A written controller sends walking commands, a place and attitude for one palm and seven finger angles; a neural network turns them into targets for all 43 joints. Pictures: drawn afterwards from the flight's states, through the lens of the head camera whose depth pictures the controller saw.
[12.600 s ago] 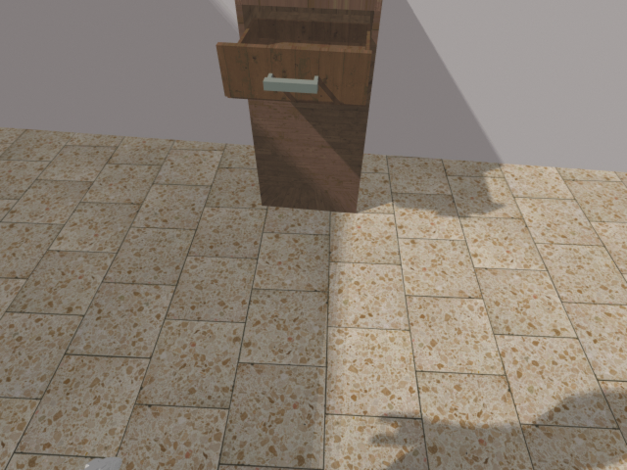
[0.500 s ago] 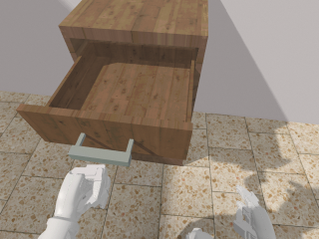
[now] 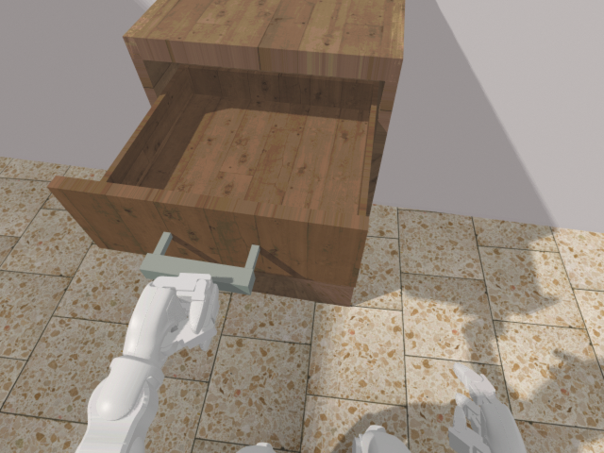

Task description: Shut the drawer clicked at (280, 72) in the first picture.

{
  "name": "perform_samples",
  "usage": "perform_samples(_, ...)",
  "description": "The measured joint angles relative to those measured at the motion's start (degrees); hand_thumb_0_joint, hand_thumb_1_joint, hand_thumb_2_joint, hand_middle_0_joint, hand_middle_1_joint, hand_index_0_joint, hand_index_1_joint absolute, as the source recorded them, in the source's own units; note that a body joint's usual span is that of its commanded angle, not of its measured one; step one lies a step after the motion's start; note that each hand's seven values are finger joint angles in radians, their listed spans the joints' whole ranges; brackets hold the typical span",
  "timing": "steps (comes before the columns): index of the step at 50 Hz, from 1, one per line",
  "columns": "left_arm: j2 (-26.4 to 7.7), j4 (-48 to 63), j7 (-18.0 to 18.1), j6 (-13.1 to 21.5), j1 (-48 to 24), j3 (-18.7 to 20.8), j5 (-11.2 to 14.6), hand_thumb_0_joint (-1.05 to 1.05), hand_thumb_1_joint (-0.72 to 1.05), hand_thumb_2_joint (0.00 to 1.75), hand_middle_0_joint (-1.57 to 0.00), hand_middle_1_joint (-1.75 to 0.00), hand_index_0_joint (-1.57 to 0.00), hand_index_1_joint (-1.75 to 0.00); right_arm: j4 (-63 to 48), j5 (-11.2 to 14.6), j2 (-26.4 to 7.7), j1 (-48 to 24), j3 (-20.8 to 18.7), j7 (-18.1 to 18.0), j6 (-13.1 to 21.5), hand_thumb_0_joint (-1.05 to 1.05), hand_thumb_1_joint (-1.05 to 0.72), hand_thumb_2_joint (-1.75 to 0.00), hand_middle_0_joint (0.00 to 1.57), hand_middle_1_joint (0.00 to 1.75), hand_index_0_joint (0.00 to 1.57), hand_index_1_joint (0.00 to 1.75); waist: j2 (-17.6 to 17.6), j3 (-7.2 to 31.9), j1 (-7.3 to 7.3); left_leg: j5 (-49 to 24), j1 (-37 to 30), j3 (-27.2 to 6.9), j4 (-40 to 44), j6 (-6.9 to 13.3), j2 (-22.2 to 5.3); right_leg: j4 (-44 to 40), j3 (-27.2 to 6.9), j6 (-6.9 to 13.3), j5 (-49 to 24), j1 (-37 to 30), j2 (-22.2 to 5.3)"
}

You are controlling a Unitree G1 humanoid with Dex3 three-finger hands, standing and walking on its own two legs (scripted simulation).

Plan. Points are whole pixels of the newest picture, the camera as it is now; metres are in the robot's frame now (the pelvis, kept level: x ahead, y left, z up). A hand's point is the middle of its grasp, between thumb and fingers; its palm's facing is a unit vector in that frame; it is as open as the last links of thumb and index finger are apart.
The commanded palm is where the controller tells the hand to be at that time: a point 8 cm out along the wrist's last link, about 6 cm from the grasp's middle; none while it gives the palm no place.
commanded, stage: push the drawer shut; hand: left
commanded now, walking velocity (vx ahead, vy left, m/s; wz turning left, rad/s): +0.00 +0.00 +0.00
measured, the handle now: (204, 259) +0.34 +0.15 +0.07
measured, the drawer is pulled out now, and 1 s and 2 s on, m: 0.29 0.16 0.02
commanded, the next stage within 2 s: none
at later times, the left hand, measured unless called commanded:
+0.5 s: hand (229, 265) +0.34 +0.11 +0.06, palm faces -0.17 -0.98 -0.07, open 2.9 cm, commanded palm +0.34 +0.17 +0.07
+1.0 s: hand (241, 231) +0.39 +0.11 +0.06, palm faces -0.16 -0.99 -0.07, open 2.8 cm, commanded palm +0.39 +0.16 +0.07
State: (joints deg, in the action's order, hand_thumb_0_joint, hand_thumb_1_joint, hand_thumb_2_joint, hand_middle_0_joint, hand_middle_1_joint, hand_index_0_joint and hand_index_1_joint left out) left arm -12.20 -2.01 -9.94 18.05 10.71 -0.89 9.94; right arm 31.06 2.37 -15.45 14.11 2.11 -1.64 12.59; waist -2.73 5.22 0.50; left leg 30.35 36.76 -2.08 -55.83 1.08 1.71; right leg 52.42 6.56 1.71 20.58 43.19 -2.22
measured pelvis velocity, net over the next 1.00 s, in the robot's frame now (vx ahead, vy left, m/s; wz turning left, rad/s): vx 0.00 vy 0.00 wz -0.03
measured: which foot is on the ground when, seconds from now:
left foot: down 0.00-1.00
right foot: down 0.00-1.00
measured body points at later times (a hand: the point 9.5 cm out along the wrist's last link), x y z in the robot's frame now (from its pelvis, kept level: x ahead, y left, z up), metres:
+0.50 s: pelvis -0.01 +0.00 +0.01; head +0.05 -0.01 +0.45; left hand +0.34 +0.17 +0.07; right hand +0.13 -0.25 -0.09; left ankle -0.03 +0.11 -0.68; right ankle +0.05 -0.11 -0.68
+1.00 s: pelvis +0.00 +0.00 +0.01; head +0.07 -0.01 +0.45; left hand +0.40 +0.16 +0.07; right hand +0.10 -0.25 -0.11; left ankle -0.03 +0.11 -0.68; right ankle +0.05 -0.11 -0.68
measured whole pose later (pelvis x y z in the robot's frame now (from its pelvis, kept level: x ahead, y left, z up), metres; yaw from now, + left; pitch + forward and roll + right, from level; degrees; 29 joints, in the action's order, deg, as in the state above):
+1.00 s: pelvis +0.00 +0.00 +0.01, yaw -2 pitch +14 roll +0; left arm -12.6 -39.1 -9.1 22.6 -24.1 5.5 8.5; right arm 36.1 1.8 -15.0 16.0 1.8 -0.4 6.9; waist -1.4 4.6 3.6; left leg 27.7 37.5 0.0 -51.6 1.1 1.6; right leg 49.2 4.5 1.7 17.8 45.0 -1.7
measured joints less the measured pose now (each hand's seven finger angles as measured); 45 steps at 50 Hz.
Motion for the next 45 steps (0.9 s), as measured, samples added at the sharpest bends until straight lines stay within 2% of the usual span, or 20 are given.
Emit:
perform_samples(8, -0.17, -7.54, 0.62, -1.21, -8.95, -0.53, -0.01, -0.05, 0.75, 0.97, -1.40, -1.60, -1.40, -1.60, 1.51, 0.33, 0.36, -1.28, 0.77, -0.34, -0.19, 0.01, -0.91, -0.90, 0.20, 0.30, 0.20, 0.30, 0.18, -0.69, 0.00, -1.30, -0.21, 0.13, 0.86, 0.06, 0.43, -0.81, -0.15, -0.03, -1.19, -0.26, -0.40)
perform_samples(20, -0.04, -18.52, 0.70, -0.55, -19.36, 1.71, -0.10, -0.02, 0.76, 0.95, -1.40, -1.60, -1.40, -1.60, 2.62, 0.25, 0.49, -0.25, 0.90, -0.07, -1.32, 0.01, -0.91, -0.90, 0.20, 0.30, 0.20, 0.30, 0.89, -0.75, 1.25, -2.52, -0.66, 1.22, 2.89, 0.14, 0.32, -2.45, -1.24, -0.10, -2.56, -0.19, -0.11)
perform_samples(33, 0.27, -25.54, 1.31, 1.86, -25.26, 4.02, -0.75, -0.03, 0.76, 0.93, -1.40, -1.60, -1.40, -1.60, 3.98, -0.20, -0.17, 1.97, -0.40, 0.69, -3.31, 0.01, -0.91, -0.90, 0.20, 0.30, 0.20, 0.30, 1.22, -0.63, 2.34, -2.75, -0.50, 1.94, 4.36, 0.18, 0.11, -3.43, -1.98, -0.16, -2.80, 0.47, 0.24)
perform_samples(45, 0.38, -32.72, 1.72, 3.76, -31.41, 5.17, -1.45, -0.05, 0.76, 0.94, -1.40, -1.60, -1.40, -1.60, 5.05, -0.61, 0.27, 1.94, -0.51, 1.18, -4.99, 0.01, -0.91, -0.90, 0.20, 0.30, 0.20, 0.30, 1.21, -0.57, 2.63, -2.60, 0.32, 1.98, 4.33, 0.13, 0.03, -3.25, -2.03, -0.10, -2.61, 1.40, 0.33)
